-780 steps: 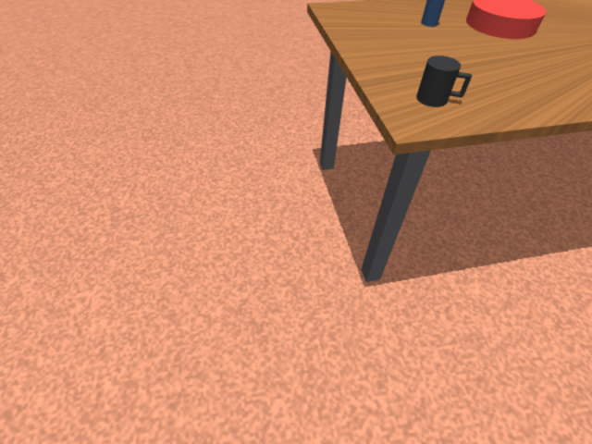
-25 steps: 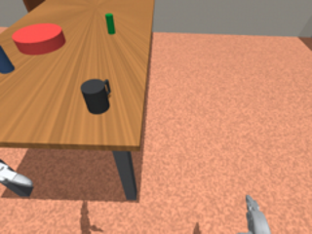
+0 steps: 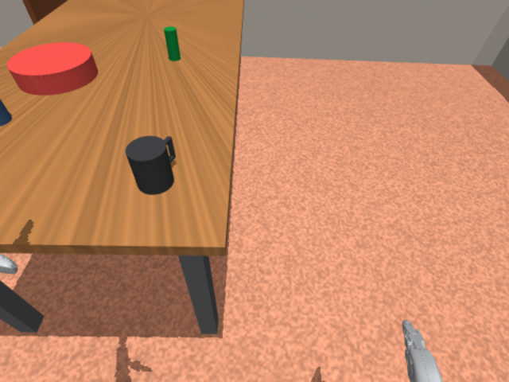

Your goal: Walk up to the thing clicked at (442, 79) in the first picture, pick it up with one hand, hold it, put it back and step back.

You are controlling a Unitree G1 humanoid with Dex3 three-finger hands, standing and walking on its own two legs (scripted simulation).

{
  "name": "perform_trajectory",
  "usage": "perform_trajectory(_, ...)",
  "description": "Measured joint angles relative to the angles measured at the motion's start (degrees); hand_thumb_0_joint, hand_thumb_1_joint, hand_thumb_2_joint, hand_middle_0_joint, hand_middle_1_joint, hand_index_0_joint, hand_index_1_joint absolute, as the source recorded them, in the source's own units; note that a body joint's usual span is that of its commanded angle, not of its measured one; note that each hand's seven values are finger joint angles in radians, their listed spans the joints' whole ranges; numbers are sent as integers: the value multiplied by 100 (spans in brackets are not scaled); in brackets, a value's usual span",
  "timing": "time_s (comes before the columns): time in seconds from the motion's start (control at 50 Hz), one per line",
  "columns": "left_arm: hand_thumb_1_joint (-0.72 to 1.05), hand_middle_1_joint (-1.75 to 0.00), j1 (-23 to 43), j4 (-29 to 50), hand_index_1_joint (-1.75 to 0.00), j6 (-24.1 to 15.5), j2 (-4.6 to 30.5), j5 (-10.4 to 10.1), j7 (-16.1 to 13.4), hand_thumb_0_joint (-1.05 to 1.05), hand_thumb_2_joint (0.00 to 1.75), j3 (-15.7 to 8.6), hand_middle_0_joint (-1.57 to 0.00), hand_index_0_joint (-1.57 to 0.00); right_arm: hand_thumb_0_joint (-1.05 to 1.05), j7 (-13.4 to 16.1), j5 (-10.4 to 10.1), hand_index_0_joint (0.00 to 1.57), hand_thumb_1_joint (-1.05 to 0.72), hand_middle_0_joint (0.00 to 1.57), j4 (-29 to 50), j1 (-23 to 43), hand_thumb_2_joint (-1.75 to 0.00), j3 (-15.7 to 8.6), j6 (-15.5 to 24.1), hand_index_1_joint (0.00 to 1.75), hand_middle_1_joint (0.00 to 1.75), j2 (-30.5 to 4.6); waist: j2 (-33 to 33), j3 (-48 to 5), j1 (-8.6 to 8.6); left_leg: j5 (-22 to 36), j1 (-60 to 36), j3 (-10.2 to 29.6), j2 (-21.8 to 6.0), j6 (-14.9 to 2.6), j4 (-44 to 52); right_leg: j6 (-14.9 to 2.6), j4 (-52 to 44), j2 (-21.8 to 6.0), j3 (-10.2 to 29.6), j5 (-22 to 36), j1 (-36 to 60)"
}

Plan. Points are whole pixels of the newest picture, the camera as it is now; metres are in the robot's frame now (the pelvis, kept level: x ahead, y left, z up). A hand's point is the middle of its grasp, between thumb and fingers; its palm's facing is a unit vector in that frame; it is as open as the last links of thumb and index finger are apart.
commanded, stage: go down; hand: left
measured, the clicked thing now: (156, 161) +0.54 +0.22 +0.03
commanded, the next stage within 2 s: none
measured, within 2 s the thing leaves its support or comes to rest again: neither
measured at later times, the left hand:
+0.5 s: hand out of the picture +0.34 +0.39 +0.16, palm faces +0.23 -0.97 +0.00, open 17.6 cm
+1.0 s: hand out of the picture +0.36 +0.40 +0.17, palm faces +0.23 -0.97 +0.00, open 17.6 cm
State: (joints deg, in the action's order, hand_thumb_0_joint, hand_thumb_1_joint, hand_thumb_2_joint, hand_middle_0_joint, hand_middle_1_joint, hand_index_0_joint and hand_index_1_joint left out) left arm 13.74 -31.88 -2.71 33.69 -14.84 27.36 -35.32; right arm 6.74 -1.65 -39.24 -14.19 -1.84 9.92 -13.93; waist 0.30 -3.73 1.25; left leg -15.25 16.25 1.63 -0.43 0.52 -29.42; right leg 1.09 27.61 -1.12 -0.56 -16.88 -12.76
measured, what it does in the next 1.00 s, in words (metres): stands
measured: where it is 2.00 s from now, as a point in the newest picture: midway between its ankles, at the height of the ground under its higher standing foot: outside the picture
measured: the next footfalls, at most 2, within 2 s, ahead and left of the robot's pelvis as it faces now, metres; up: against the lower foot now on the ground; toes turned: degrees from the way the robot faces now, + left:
none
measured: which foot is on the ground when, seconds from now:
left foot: down 0.00-1.00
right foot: down 0.00-1.00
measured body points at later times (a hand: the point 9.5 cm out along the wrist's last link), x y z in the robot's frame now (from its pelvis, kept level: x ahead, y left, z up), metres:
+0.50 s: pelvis +0.00 +0.00 +0.00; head +0.02 +0.01 +0.45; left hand +0.32 +0.44 +0.17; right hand +0.15 -0.27 -0.08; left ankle +0.00 +0.12 -0.74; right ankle -0.03 -0.13 -0.74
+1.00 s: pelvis +0.01 +0.01 +0.00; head +0.04 +0.02 +0.45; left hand +0.34 +0.45 +0.17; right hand +0.16 -0.25 -0.08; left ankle +0.00 +0.12 -0.74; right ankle -0.03 -0.13 -0.74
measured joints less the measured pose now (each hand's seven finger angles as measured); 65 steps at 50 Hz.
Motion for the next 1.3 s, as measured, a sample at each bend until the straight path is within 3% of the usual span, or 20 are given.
perform_trajectory(0.22, -60, -5, 1010, -1374, -7, 274, 745, -20, 500, -1, 8, -96, -5, -4, -1, 212, 41, 6, 52, 6, -156, 150, -5, 208, 203, 5, 5, -10, -20, -40, -139, 78, 232, 71, -11, 18, 12, -21, -5, 16, -69, 52, -211)
perform_trajectory(0.36, -59, -5, 1383, -1906, -6, 209, 1024, 98, 549, -1, 8, -146, -4, -4, -1, 290, 75, 6, 53, 6, -146, 123, -5, 260, 232, 5, 5, -76, -48, -46, -215, 67, 414, 44, -26, 6, -40, -11, 19, 30, -40, 67, -392)
perform_trajectory(0.92, -58, -4, 1651, -2224, -5, 151, 1317, 208, 647, -1, 6, -244, -5, -5, -1, 311, 100, 6, 52, 6, -414, 320, -5, 284, 324, 5, 5, 36, -55, -240, -267, -151, 715, -1, -14, -71, -284, 68, 11, 18, 4, -4, -591)
perform_trajectory(1.3, -59, -5, 2235, -3000, -6, -4, 1885, 366, 790, -1, 7, -353, -4, -4, -1, 262, 130, 6, 52, 6, -108, 257, -6, 431, 329, 5, 5, 19, -89, -250, -433, -227, 1162, 48, -67, -37, -580, 33, 303, 77, -34, -85, -1028)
